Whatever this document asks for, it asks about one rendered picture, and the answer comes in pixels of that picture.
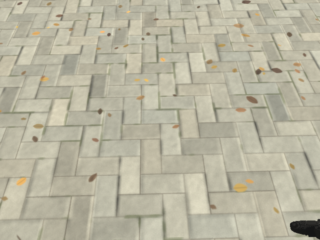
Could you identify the right robot hand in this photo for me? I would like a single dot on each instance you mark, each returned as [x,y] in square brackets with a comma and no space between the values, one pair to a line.
[309,227]

